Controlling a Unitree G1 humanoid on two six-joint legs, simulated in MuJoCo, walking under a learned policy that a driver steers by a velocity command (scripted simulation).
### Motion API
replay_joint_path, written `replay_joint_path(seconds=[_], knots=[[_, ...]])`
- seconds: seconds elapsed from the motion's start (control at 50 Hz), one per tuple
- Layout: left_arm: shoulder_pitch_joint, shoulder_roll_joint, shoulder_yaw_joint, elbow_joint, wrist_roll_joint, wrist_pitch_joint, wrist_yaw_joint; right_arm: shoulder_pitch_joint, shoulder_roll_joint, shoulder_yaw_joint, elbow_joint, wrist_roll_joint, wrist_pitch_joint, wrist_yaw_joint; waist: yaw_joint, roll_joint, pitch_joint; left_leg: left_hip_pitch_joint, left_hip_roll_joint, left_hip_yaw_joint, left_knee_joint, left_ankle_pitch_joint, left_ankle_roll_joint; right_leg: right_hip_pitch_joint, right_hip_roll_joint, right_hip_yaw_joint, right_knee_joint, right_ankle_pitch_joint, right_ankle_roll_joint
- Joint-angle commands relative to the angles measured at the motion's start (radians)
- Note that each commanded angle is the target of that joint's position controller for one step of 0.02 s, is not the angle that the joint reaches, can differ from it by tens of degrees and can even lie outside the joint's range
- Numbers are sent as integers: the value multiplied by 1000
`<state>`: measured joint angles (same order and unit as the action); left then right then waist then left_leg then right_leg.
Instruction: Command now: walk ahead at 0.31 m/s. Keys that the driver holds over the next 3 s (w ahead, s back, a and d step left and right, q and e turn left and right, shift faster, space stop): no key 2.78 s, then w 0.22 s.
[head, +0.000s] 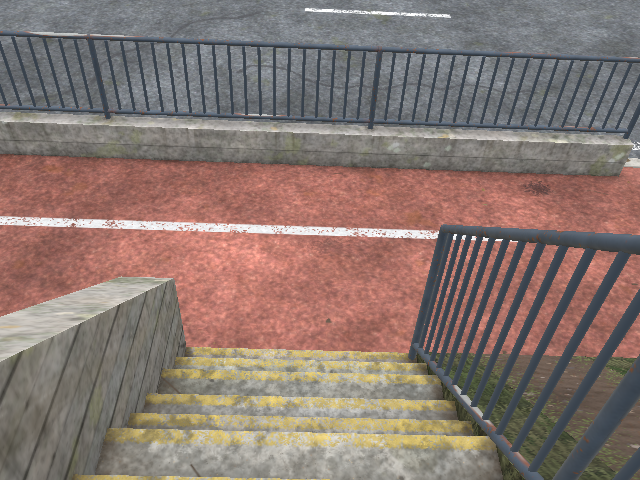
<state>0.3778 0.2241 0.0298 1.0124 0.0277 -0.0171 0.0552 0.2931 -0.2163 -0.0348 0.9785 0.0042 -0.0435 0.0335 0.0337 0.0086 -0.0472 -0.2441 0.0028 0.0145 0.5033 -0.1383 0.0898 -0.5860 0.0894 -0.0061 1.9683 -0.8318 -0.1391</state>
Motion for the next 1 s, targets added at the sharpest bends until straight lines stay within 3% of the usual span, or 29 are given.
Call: replay_joint_path(seconds=[0.02,0.04,0.06,0.08,0.1,0.12,0.14,0.2,0.22,0.28,0.4,0.44,0.48,0.5,0.52,0.54,0.56,0.58,0.6,0.64,0.66,0.7,0.74,0.78,0.88,0.92,0.94,0.96,1.0], knots=[[-12,92,10,-38,1,19,-3,314,-119,-7,56,10,22,-3,-90,57,3,324,276,-268,88,603,174,-565,-27,77,100,211,32],[-8,49,3,-37,3,31,-10,356,-109,16,68,1,7,-11,-67,111,19,250,318,-305,134,898,202,-551,-8,76,97,212,46],[-61,29,-1,-65,19,24,-10,379,-134,14,89,-18,-7,-22,-66,91,54,211,327,-350,164,666,184,-644,-24,205,-130,437,72],[-96,23,-3,-60,22,35,-9,361,-95,34,89,-11,-15,-28,-55,80,86,110,310,-348,171,630,161,-628,-19,216,-188,500,93],[-144,-18,-19,-91,15,49,-16,237,8,77,54,-2,-22,-49,0,19,127,-139,254,-258,119,501,111,-472,-9,174,-471,710,150],[-106,-48,-32,-75,15,57,-27,160,24,98,27,5,-25,-53,43,38,103,-265,212,-221,106,503,74,-260,-25,113,-638,843,162],[-27,-51,-27,-21,11,63,-27,147,-34,91,14,7,-43,-50,65,81,31,-316,217,-216,99,540,48,-75,-22,79,-599,1016,151],[-198,22,3,-84,20,66,-32,293,-58,86,78,24,-54,-65,-27,138,125,-105,168,-331,199,159,44,-373,-8,191,-748,1035,124],[-190,11,-14,-84,21,65,-40,194,-65,80,65,31,-46,-69,28,109,152,-205,143,-273,230,12,59,-255,-57,124,-942,1203,127],[-271,42,3,-81,14,22,-62,184,-75,72,40,20,-40,-79,-25,39,146,-310,120,-292,296,-298,95,7,-83,84,-1156,1430,152],[-336,41,8,-163,-68,-19,-89,307,-41,51,59,-60,40,-86,-258,74,248,-102,86,-351,420,-53,161,55,-220,92,-1834,1274,139],[-159,89,33,-121,-83,-26,-75,301,-64,39,44,-79,56,-102,-224,83,208,-109,101,-388,550,-17,189,199,-292,91,-1984,1227,103],[103,121,56,-5,-79,-12,-66,302,-62,35,39,-71,57,-90,-142,-58,84,-228,13,-282,837,-227,175,529,-262,-3,-2011,1239,117],[201,137,59,31,-74,0,-67,309,-69,23,47,-62,50,-70,-93,-151,27,-358,-78,-160,1065,-570,137,713,-288,1,-1930,1414,126],[362,121,41,46,-58,13,-74,282,-51,3,48,-19,58,-50,7,-155,-83,-661,-158,-3,1489,-876,66,1025,-355,50,-1654,1716,126],[337,134,19,56,-52,24,-95,285,-21,8,3,11,71,-61,-9,-262,-108,-925,-183,57,1784,-1056,30,1155,-419,37,-1316,2041,94],[249,134,16,28,-83,24,-90,243,-24,24,-50,17,65,-73,-26,-286,-154,-1015,-103,32,1789,-909,25,1098,-444,42,-1247,1865,9],[175,213,40,-5,-77,18,-56,146,-8,39,-82,-9,62,-91,9,-350,-192,-994,-89,-22,1839,-695,-11,934,-526,212,-1446,1359,-167],[109,148,13,-41,-49,16,-38,69,-46,33,-80,-33,79,-100,12,-198,-155,-980,-100,-50,1852,-537,-46,769,-506,243,-1555,1078,-206],[76,66,-49,-60,-20,21,-22,-7,-31,35,-81,-31,126,-100,-31,-86,-28,-881,-108,-79,1778,-426,-89,466,-464,208,-1574,1124,-176],[80,52,-72,-51,-19,12,-14,-24,-5,41,-93,-27,129,-91,-61,-39,46,-906,-122,-124,1639,-255,-112,369,-351,111,-1502,1090,-92],[82,74,-87,-64,-28,5,-14,-19,39,47,-103,-26,144,-89,-70,-138,34,-875,-176,-96,1734,-216,-145,249,-299,128,-1477,1098,-44],[56,57,-113,-96,-35,-1,0,-158,49,61,-187,-18,159,-74,-62,-128,98,-917,-183,-111,1581,-117,-188,144,-311,190,-1523,816,-47],[81,52,-128,-104,-35,1,8,-171,56,66,-197,-20,167,-69,-52,-89,63,-908,-176,-145,1501,-77,-211,189,-302,254,-1538,665,-26],[90,38,-139,-141,-31,-2,13,-248,36,65,-224,-21,171,-58,2,-63,101,-789,-112,-185,974,14,-219,306,-272,322,-1604,419,67],[85,39,-134,-155,-25,13,11,-256,12,58,-214,-6,168,-49,17,-98,115,-588,-76,-189,688,17,-203,294,-271,343,-1684,317,82],[80,78,-128,-154,-27,-1,3,-234,3,46,-187,-8,164,-52,15,-140,75,-434,-77,-201,882,163,-190,224,-317,373,-1701,381,54],[13,92,-127,-177,-30,-7,-4,-228,-17,43,-193,-5,165,-49,-22,-131,103,-437,-56,-208,849,114,-180,216,-329,362,-1700,389,42],[28,67,-112,-199,-8,34,-12,-291,-61,51,-219,16,155,-24,41,-99,200,-357,-6,-120,227,-198,-142,306,-281,321,-1785,251,54]])
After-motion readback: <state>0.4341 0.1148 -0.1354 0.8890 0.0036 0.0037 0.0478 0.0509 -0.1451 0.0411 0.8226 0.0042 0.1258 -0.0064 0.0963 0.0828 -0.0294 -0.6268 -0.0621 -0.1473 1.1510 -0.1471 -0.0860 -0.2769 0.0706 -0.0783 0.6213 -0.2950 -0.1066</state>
